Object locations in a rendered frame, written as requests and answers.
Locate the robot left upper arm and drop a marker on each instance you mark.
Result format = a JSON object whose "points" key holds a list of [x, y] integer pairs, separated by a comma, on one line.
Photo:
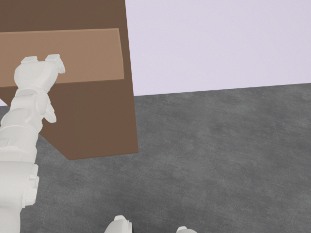
{"points": [[18, 188]]}

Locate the robot left hand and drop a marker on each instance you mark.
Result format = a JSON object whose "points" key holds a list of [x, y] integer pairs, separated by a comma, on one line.
{"points": [[41, 74]]}

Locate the drawer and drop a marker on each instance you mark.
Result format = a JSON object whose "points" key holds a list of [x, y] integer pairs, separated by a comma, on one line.
{"points": [[87, 55]]}

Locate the left robot forearm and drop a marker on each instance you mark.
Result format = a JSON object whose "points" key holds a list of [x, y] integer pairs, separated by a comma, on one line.
{"points": [[21, 125]]}

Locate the robot left shin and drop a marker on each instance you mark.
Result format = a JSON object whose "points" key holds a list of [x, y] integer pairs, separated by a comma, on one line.
{"points": [[119, 217]]}

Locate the cabinet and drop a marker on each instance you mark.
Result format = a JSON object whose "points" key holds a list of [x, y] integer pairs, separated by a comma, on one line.
{"points": [[95, 118]]}

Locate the robot right shin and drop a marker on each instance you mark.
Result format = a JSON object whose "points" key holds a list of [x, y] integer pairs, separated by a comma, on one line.
{"points": [[180, 228]]}

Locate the robot shin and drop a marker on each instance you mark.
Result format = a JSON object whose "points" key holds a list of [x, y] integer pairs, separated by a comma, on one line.
{"points": [[119, 217], [180, 228]]}

